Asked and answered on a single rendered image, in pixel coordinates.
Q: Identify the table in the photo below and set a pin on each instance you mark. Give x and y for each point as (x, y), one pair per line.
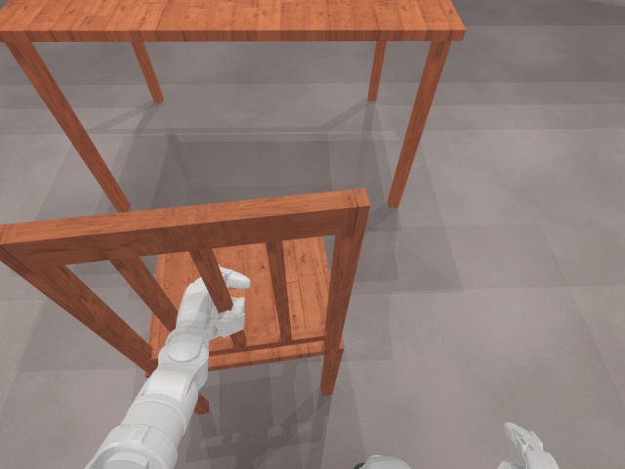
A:
(139, 21)

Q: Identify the right robot hand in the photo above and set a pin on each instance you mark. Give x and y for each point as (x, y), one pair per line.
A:
(529, 447)

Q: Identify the robot left forearm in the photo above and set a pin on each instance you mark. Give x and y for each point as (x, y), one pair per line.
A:
(149, 435)

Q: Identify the chair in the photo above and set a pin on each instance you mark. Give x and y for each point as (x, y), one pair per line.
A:
(293, 308)

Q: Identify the left robot hand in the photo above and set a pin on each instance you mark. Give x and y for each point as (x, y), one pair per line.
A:
(198, 309)

